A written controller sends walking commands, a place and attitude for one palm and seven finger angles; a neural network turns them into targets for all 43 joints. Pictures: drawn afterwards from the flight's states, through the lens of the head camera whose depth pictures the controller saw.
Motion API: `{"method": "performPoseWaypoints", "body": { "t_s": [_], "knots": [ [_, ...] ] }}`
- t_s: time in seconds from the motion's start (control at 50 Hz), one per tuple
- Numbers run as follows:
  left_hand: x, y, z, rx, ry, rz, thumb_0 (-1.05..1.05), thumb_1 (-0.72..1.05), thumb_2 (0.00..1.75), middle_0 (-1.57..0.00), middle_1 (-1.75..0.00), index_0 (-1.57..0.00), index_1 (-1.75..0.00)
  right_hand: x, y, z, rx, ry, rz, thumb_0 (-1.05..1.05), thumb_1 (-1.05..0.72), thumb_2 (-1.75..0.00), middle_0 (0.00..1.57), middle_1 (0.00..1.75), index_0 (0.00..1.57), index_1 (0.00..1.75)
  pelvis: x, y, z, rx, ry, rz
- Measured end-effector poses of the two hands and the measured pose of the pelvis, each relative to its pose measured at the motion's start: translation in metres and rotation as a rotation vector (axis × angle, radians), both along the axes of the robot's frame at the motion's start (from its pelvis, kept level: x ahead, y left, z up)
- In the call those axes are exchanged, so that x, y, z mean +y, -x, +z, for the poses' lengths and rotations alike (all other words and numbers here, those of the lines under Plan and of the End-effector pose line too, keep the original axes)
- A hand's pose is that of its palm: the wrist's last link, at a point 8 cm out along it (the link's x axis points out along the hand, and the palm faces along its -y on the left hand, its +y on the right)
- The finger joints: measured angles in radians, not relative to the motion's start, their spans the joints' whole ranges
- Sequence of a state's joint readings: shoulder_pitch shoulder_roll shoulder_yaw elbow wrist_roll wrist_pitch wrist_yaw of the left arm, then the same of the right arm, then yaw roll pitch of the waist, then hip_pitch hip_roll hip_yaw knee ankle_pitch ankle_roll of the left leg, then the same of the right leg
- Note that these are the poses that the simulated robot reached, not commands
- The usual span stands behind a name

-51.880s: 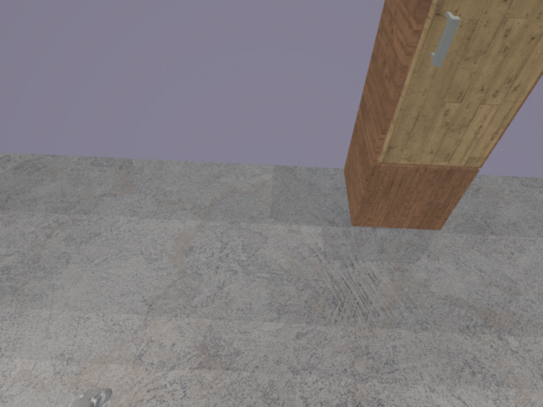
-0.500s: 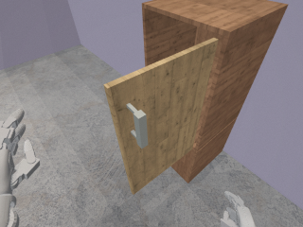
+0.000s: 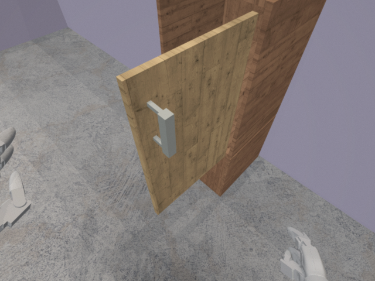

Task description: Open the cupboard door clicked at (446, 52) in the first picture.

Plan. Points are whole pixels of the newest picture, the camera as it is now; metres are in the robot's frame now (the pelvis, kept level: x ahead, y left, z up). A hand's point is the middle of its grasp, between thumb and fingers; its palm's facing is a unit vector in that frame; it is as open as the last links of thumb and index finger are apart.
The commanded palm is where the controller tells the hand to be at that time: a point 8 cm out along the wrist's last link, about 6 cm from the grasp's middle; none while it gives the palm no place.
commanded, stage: step back with the hand held close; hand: left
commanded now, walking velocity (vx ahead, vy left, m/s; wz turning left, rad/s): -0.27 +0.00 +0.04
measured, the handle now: (161, 129) +0.39 +0.09 +0.12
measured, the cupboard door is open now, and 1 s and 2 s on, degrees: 88 88 88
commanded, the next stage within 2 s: stop stepping back and stand still in 0.60 s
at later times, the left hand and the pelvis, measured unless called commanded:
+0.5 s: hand out of the picture +0.10 +0.27 +0.17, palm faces +0.48 -0.74 -0.47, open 7.4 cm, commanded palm +0.02 +0.31 +0.18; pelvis -0.10 +0.01 -0.02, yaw +3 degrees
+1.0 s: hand out of the picture +0.01 +0.24 +0.16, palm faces +0.37 -0.78 -0.51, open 7.4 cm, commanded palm -0.05 +0.28 +0.18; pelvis -0.20 -0.02 +0.00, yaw -1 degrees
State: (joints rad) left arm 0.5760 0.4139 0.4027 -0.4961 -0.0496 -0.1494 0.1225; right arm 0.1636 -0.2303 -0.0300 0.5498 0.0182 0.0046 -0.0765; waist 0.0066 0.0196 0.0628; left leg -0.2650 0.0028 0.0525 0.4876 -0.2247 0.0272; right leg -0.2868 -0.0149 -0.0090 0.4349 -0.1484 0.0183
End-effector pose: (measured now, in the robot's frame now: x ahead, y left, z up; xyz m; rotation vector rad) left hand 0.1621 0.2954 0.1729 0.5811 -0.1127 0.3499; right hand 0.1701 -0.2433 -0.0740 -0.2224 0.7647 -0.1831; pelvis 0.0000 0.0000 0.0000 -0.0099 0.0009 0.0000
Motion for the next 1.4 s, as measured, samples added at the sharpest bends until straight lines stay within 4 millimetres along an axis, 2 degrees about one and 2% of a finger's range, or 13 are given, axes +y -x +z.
{"method": "performPoseWaypoints", "body": {
  "t_s": [0.26, 0.46, 0.56, 0.62, 0.72, 0.78, 0.84, 0.9, 1.0, 1.1, 1.18, 1.28, 1.4],
  "knots": [
    [0.011, 0.066, 0.000, -0.147, -0.042, 0.047, 0.01, 0.88, 0.90, -0.21, -0.30, -0.22, -0.30, 0.015, 0.057, -0.010, -0.047, 0.001, 0.047, 0.01, -0.90, -0.90, 0.20, 0.30, 0.21, 0.30, 0.004, 0.053, -0.018, -0.031, 0.002, 0.015],
    [0.011, 0.099, 0.005, -0.240, -0.038, 0.010, 0.01, 0.88, 0.90, -0.21, -0.30, -0.22, -0.30, 0.017, 0.109, -0.018, -0.025, 0.038, 0.051, 0.01, -0.90, -0.90, 0.20, 0.30, 0.21, 0.30, 0.009, 0.095, -0.024, -0.040, 0.030, 0.035],
    [0.014, 0.125, 0.022, -0.266, -0.098, 0.025, 0.01, 0.88, 0.90, -0.21, -0.30, -0.22, -0.31, 0.021, 0.132, -0.018, -0.021, -0.006, 0.045, 0.01, -0.90, -0.90, 0.20, 0.30, 0.21, 0.30, 0.001, 0.112, -0.018, -0.023, 0.046, 0.047],
    [0.009, 0.141, 0.021, -0.239, -0.077, 0.051, 0.01, 0.88, 0.90, -0.21, -0.30, -0.22, -0.30, 0.022, 0.141, -0.017, -0.030, -0.040, 0.058, 0.01, -0.90, -0.90, 0.20, 0.30, 0.21, 0.30, -0.007, 0.123, -0.015, 0.013, 0.038, 0.026],
    [-0.017, 0.154, 0.004, -0.157, -0.001, 0.016, 0.01, 0.89, 0.90, -0.21, -0.30, -0.21, -0.30, 0.011, 0.155, -0.024, -0.016, -0.059, 0.088, 0.01, -0.90, -0.90, 0.20, 0.30, 0.21, 0.30, -0.018, 0.155, -0.013, 0.044, 0.016, -0.014],
    [-0.028, 0.157, 0.003, -0.116, 0.013, -0.028, 0.01, 0.88, 0.90, -0.21, -0.30, -0.21, -0.30, 0.003, 0.170, -0.016, 0.019, -0.044, 0.072, 0.01, -0.90, -0.90, 0.20, 0.30, 0.21, 0.30, -0.021, 0.163, -0.003, 0.057, -0.021, -0.021],
    [-0.028, 0.161, 0.005, -0.096, -0.006, -0.052, 0.01, 0.88, 0.90, -0.21, -0.30, -0.22, -0.31, -0.006, 0.180, -0.003, -0.001, -0.007, 0.044, 0.01, -0.90, -0.90, 0.20, 0.30, 0.21, 0.30, -0.022, 0.169, -0.001, 0.068, -0.036, -0.016],
    [-0.022, 0.167, 0.007, -0.111, -0.024, -0.062, 0.01, 0.88, 0.90, -0.22, -0.30, -0.22, -0.31, -0.015, 0.187, 0.002, -0.050, 0.032, 0.016, 0.01, -0.90, -0.90, 0.20, 0.30, 0.21, 0.30, -0.018, 0.176, -0.007, 0.068, -0.017, 0.000],
    [-0.021, 0.188, 0.009, -0.103, -0.041, -0.050, 0.01, 0.88, 0.90, -0.21, -0.30, -0.22, -0.30, -0.020, 0.209, 0.011, -0.093, 0.019, 0.009, 0.01, -0.90, -0.90, 0.20, 0.30, 0.21, 0.30, -0.020, 0.198, -0.005, 0.019, -0.043, -0.021],
    [-0.032, 0.220, 0.014, -0.103, -0.047, -0.037, 0.01, 0.88, 0.90, -0.21, -0.30, -0.22, -0.30, -0.022, 0.238, 0.001, -0.078, -0.013, 0.025, 0.01, -0.90, -0.90, 0.20, 0.30, 0.21, 0.30, -0.028, 0.218, -0.004, -0.008, -0.021, -0.004],
    [-0.031, 0.243, 0.011, -0.117, -0.021, 0.013, 0.01, 0.88, 0.90, -0.21, -0.30, -0.22, -0.31, -0.028, 0.262, -0.009, 0.002, -0.014, 0.017, 0.01, -0.90, -0.90, 0.20, 0.30, 0.21, 0.30, -0.033, 0.228, -0.002, 0.004, -0.026, -0.016],
    [-0.024, 0.251, 0.001, -0.140, 0.042, 0.073, 0.01, 0.88, 0.90, -0.21, -0.30, -0.22, -0.30, -0.033, 0.284, -0.011, 0.063, 0.019, 0.015, 0.01, -0.90, -0.90, 0.20, 0.30, 0.21, 0.30, -0.032, 0.236, 0.002, 0.012, -0.037, 0.007],
    [-0.020, 0.247, -0.001, -0.173, 0.040, 0.038, 0.01, 0.88, 0.90, -0.21, -0.30, -0.22, -0.30, -0.029, 0.286, -0.012, 0.022, 0.056, 0.003, 0.01, -0.90, -0.90, 0.20, 0.30, 0.21, 0.30, -0.021, 0.241, -0.007, -0.002, -0.025, 0.023]
  ]
}}
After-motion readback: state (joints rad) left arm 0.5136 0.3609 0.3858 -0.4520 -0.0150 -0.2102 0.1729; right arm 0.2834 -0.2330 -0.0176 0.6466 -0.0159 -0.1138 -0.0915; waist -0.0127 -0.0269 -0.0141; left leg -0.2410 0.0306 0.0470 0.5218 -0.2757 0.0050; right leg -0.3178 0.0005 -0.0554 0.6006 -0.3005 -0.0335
